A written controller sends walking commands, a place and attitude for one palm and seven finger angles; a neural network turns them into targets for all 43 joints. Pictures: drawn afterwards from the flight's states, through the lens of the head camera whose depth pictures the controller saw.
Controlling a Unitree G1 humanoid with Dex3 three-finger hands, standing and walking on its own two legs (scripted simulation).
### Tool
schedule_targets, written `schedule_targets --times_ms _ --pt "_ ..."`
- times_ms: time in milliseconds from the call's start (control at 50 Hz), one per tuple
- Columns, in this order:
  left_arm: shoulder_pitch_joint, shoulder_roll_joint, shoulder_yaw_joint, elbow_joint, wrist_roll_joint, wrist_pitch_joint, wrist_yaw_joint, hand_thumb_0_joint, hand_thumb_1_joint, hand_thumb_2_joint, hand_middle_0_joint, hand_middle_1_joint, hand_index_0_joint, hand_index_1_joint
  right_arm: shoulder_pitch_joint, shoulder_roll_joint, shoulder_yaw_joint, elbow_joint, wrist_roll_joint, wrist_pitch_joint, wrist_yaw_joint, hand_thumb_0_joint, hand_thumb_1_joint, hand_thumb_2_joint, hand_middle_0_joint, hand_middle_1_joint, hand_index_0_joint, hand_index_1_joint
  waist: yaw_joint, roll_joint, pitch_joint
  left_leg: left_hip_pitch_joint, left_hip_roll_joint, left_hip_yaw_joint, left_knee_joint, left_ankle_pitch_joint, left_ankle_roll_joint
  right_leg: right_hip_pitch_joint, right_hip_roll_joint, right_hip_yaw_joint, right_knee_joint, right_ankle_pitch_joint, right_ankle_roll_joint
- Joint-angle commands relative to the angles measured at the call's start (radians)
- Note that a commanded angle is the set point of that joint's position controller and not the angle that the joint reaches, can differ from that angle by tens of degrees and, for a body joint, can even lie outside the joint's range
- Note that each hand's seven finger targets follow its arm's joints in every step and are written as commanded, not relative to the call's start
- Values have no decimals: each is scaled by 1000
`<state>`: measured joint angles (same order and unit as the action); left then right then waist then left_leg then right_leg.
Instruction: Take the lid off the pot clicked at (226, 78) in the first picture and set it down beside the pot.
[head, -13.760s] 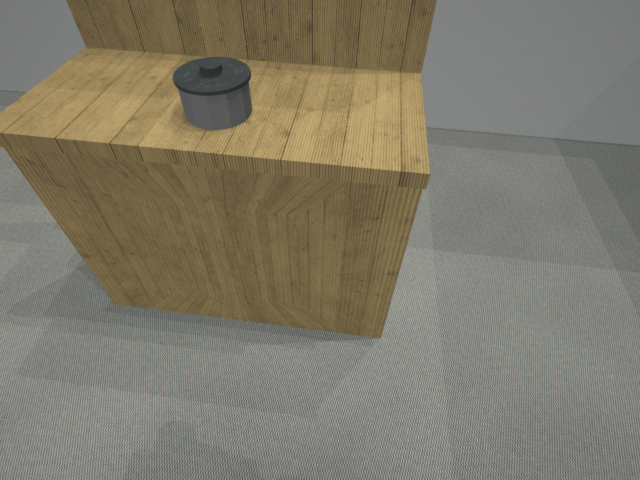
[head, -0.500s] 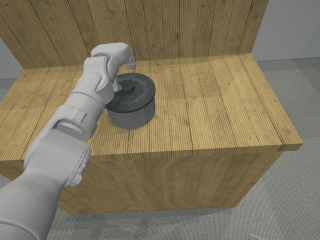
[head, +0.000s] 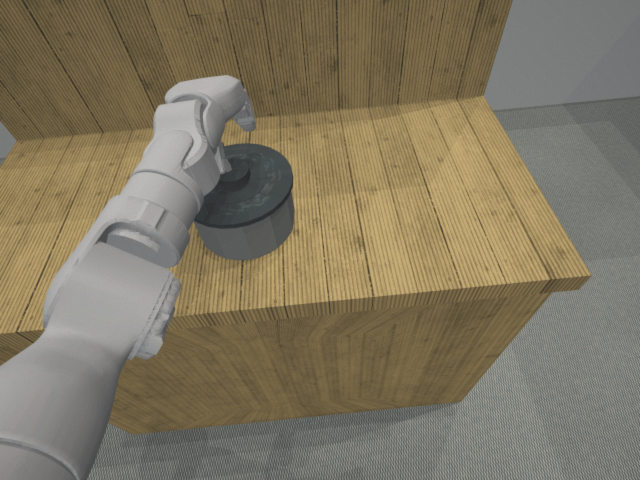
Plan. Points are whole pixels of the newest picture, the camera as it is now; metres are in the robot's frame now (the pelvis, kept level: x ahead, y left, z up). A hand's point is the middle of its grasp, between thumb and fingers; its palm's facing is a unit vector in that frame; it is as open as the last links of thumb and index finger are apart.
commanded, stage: lower the open fingers around the knob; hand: left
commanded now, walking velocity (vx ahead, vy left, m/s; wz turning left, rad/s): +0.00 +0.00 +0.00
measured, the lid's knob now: (232, 173) +0.51 +0.09 +0.10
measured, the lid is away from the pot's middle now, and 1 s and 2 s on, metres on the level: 0.00 0.00 0.00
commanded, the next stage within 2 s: close the fingers and squeeze the knob in 0.88 s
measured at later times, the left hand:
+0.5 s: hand (222, 169) +0.48 +0.09 +0.13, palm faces -0.36 -0.04 -0.93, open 10.5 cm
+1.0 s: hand (228, 170) +0.49 +0.09 +0.13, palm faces -0.36 -0.03 -0.93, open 10.5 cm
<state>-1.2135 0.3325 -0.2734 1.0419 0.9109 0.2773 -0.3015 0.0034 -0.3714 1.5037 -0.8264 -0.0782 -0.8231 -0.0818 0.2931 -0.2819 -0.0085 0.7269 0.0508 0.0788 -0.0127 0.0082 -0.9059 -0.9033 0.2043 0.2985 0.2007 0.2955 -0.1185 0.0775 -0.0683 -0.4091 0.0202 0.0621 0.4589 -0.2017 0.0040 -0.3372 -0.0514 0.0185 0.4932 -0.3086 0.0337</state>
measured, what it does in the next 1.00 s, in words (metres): stands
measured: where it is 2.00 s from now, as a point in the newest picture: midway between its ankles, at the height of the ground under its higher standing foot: outside the picture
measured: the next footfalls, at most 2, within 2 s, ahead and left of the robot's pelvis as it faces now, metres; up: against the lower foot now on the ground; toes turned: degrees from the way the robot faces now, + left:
none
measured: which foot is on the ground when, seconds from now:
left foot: down 0.00-1.00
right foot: down 0.00-1.00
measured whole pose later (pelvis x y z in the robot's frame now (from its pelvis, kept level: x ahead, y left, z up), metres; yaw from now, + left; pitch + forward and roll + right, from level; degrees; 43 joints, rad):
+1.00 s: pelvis +0.00 +0.00 +0.00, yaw +0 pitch +10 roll +0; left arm -1.19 0.30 -0.31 1.11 0.91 0.28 -0.29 0.00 -0.37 1.50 -0.81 -0.07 -0.82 -0.08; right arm 0.31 -0.28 -0.02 0.74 0.05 0.08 -0.01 0.01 -0.91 -0.90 0.20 0.30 0.20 0.30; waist -0.13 0.07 -0.08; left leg -0.45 0.02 0.06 0.49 -0.21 0.01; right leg -0.37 -0.05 0.02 0.51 -0.31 0.03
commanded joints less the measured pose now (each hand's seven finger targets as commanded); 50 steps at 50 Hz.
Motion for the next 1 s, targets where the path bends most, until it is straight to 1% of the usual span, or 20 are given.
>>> schedule_targets --times_ms 0,40,60,100,160,220,260,320,360,480,560,600,620,680,720,800,840,920,960,980 --pt "-599 226 61 -253 10 -20 26 0 -380 1509 -812 -81 -812 -81 -9 -117 -39 -119 3 -42 -7 0 -900 -900 200 300 200 300 3 -118 -437 344 -66 -15 17 306 74 41 79 -64 -33 477 -52" --pt "-612 214 54 -202 12 3 8 0 -380 1509 -812 -81 -812 -81 -9 -117 -47 -104 -2 -48 -2 0 -900 -900 200 300 200 300 5 -67 -457 383 -78 -31 42 349 78 25 81 -68 -19 511 -59" --pt "-553 217 63 -139 9 31 -3 0 -380 1509 -812 -81 -812 -81 9 -120 -46 -96 -1 -40 1 0 -900 -900 200 300 200 300 8 -136 -427 345 -79 -30 33 333 80 34 84 -73 -25 507 -55" --pt "-537 193 40 -107 6 54 -22 0 -380 1509 -812 -81 -812 -81 1 -130 -41 -97 4 -32 1 0 -900 -900 200 300 200 300 -1 -161 -367 300 -80 -14 18 277 77 20 82 -71 -38 483 -51" --pt "-565 173 31 -216 -2 6 -46 0 -380 1509 -812 -81 -812 -81 2 -119 -50 -114 -4 -49 -2 0 -900 -900 200 300 200 300 -5 -133 -439 380 -79 -26 40 335 84 24 80 -68 -36 512 -52" --pt "-490 175 40 -176 -11 -11 -55 0 -380 1509 -812 -81 -812 -81 15 -123 -51 -113 -3 -39 -4 0 -900 -900 200 300 200 300 -2 -176 -391 340 -76 -18 37 335 85 29 77 -68 -44 522 -52" --pt "-497 188 46 -184 -5 -13 -44 0 -380 1509 -812 -81 -812 -81 3 -125 -46 -114 1 -32 -3 0 -900 -900 200 300 200 300 -2 -169 -362 329 -74 -17 26 306 80 14 79 -71 -40 494 -53" --pt "-566 128 1 -252 -14 -29 -23 0 -380 1509 -812 -81 -812 -81 1 -114 -48 -119 -1 -38 -2 0 -900 -900 200 300 200 300 -10 -104 -392 373 -69 -24 38 335 77 -20 79 -74 -35 478 -58" --pt "-540 195 54 -183 5 -17 -2 0 -380 1509 -812 -81 -812 -81 4 -119 -44 -106 -1 -31 -4 0 -900 -900 200 300 200 300 -7 -129 -384 347 -67 -25 32 303 73 -12 83 -73 -31 456 -58" --pt "-577 104 -10 -178 7 -9 30 0 -380 1509 -812 -81 -812 -81 8 -111 -47 -97 -2 -35 -1 0 -900 -900 200 300 200 300 -21 -81 -441 385 -61 -36 48 337 66 -50 86 -80 -14 445 -62" --pt "-521 148 38 -125 -1 -6 37 0 -380 1509 -812 -81 -812 -81 18 -118 -47 -92 -6 -29 -3 0 -900 -900 200 300 200 300 -14 -140 -442 340 -64 -31 47 323 70 -15 85 -74 -16 471 -57" --pt "-512 133 17 -66 9 8 39 0 -380 1509 -812 -81 -812 -81 19 -122 -44 -78 -1 -21 -7 0 -900 -900 200 300 200 300 -28 -168 -373 293 -63 -21 41 276 70 -44 87 -77 -22 445 -56" --pt "-533 99 -1 -102 1 0 40 0 -380 1509 -812 -81 -812 -81 25 -121 -48 -79 -2 -22 -6 0 -900 -900 200 300 200 300 -31 -152 -388 304 -60 -24 42 295 72 -48 85 -78 -22 450 -58" --pt "-490 141 39 -81 2 -1 42 0 -380 1509 -812 -81 -812 -81 24 -121 -49 -83 -7 -23 -4 0 -900 -900 200 300 200 300 -15 -136 -419 321 -62 -26 50 309 71 -30 86 -75 -15 457 -58" --pt "-483 87 1 -86 -6 -4 35 0 -380 1509 -812 -81 -812 -81 29 -117 -50 -86 -7 -19 -3 0 -900 -900 200 300 200 300 -21 -124 -406 311 -63 -24 51 310 72 -40 85 -77 -22 455 -60" --pt "-504 117 14 -60 -9 6 36 0 -380 1509 -812 -81 -812 -81 34 -126 -48 -74 -3 -19 -8 0 -900 -900 200 300 200 300 -31 -158 -360 277 -64 -18 37 229 74 -51 90 -77 -30 408 -53" --pt "-500 187 66 -79 -2 -8 36 0 -380 1509 -812 -81 -812 -81 38 -130 -49 -77 -6 -23 -13 0 -900 -900 200 300 200 300 -19 -147 -396 284 -63 -16 40 249 77 -20 85 -69 -28 436 -55" --pt "-482 86 -4 -104 -6 -18 29 0 -380 1509 -812 -81 -812 -81 40 -120 -57 -85 -5 -25 -5 0 -900 -900 200 300 200 300 -22 -116 -401 319 -58 -22 52 300 74 -47 87 -76 -26 443 -60" --pt "-497 130 26 -104 -7 -16 35 0 -380 1509 -812 -81 -812 -81 41 -126 -54 -80 -5 -22 -5 0 -900 -900 200 300 200 300 -23 -144 -395 305 -60 -22 45 266 75 -36 90 -77 -27 434 -55" --pt "-483 130 24 -63 -7 -7 37 0 -153 1000 -534 -562 -534 -562 38 -129 -53 -74 -1 -20 -8 0 -900 -900 200 300 200 300 -27 -154 -368 290 -59 -18 40 245 75 -51 91 -75 -29 413 -55"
